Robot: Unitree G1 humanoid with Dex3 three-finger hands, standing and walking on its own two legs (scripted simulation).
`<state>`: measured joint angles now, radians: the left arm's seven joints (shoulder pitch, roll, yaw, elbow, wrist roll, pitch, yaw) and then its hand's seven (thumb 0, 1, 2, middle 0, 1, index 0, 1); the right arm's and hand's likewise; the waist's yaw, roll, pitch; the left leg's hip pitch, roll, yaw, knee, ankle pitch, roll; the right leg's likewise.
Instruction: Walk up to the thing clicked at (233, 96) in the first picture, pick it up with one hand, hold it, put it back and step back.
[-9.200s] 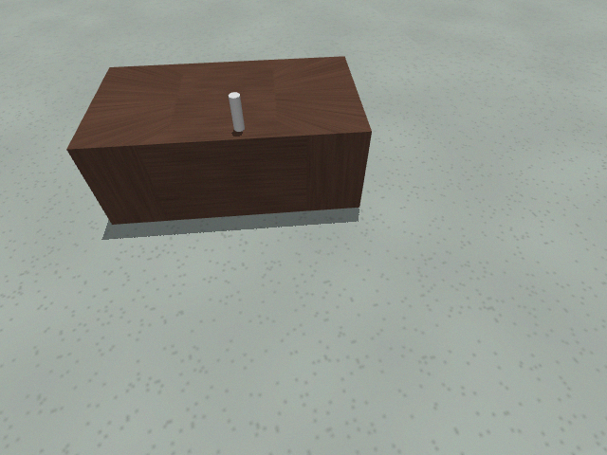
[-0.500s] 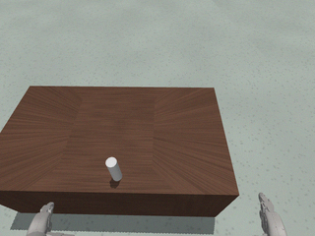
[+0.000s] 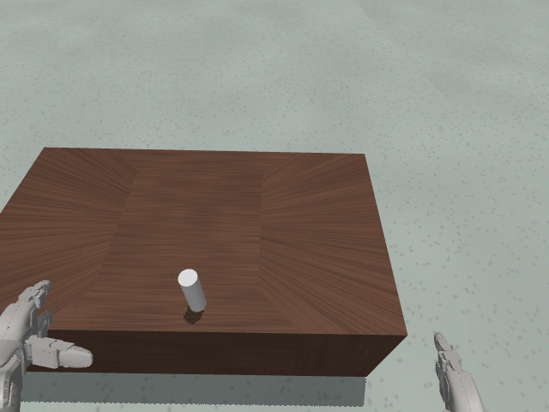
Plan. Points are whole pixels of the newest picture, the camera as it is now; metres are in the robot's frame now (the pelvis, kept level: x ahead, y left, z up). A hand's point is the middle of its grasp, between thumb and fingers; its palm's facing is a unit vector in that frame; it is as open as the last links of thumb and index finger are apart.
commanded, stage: go down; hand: left
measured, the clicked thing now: (193, 291) +0.41 +0.19 -0.26
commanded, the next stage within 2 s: approach in 1.28 s
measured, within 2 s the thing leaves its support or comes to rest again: neither
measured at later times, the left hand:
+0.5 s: hand (40, 286) +0.30 +0.35 +0.01, palm faces +0.19 -0.97 -0.14, open 17.3 cm
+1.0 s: hand (36, 263) +0.33 +0.36 +0.03, palm faces +0.18 -0.98 -0.11, open 17.6 cm
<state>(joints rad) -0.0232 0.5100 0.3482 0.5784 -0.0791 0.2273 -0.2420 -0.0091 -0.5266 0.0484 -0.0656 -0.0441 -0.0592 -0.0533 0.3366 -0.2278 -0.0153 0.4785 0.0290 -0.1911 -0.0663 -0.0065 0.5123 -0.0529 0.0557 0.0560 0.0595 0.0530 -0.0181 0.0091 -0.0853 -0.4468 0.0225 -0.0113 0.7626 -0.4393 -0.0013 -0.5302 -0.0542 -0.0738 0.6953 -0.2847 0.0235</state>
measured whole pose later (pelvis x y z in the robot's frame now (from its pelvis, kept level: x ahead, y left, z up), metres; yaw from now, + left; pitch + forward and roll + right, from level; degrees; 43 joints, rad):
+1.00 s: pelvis +0.00 +0.00 +0.00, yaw -1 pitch +12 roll -2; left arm -0.37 0.72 0.54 1.05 -0.12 -0.12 -0.50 -0.01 -0.57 0.05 -0.06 -0.04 -0.06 -0.05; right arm 0.25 -0.26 0.00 0.58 0.01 -0.18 -0.11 -0.01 0.54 -0.05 0.06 0.06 0.06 0.05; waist -0.05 -0.02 -0.10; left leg -0.54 0.02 0.00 0.75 -0.42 0.00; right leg -0.62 -0.05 -0.06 0.67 -0.25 0.03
